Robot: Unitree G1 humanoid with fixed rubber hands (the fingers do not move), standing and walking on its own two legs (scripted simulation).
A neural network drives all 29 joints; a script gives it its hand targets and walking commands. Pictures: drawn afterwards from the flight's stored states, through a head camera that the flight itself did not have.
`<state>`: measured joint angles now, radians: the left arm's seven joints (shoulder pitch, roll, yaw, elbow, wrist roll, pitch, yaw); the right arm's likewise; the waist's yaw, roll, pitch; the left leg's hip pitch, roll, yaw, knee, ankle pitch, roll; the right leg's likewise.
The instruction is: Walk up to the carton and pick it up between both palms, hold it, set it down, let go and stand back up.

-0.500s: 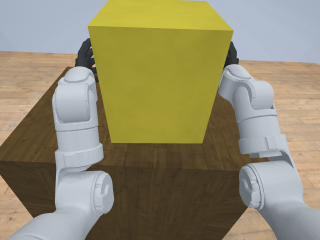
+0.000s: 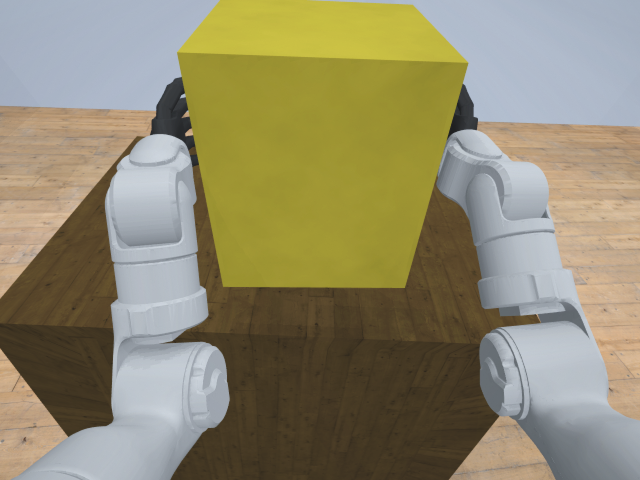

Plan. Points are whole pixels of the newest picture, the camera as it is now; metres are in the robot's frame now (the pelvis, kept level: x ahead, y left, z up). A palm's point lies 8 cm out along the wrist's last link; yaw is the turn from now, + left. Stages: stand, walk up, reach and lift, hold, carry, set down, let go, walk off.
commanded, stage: hold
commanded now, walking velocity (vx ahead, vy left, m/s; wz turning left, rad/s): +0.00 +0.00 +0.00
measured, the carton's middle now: (317, 147) +0.38 +0.01 +0.28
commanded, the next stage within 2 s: none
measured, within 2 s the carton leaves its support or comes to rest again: neither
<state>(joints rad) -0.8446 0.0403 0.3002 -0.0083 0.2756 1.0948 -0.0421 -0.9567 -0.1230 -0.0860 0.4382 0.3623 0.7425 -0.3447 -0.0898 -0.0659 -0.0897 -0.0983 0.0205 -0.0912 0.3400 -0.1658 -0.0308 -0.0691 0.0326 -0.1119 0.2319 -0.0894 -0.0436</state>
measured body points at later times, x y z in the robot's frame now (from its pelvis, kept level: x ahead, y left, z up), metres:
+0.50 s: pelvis +0.01 +0.01 +0.00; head -0.05 +0.05 +0.44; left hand +0.39 +0.16 +0.28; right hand +0.38 -0.15 +0.29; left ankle +0.02 +0.14 -0.75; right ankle +0.03 -0.09 -0.75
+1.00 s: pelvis +0.02 +0.02 +0.00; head -0.03 +0.05 +0.45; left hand +0.39 +0.16 +0.27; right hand +0.39 -0.15 +0.27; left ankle +0.02 +0.14 -0.75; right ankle +0.03 -0.09 -0.75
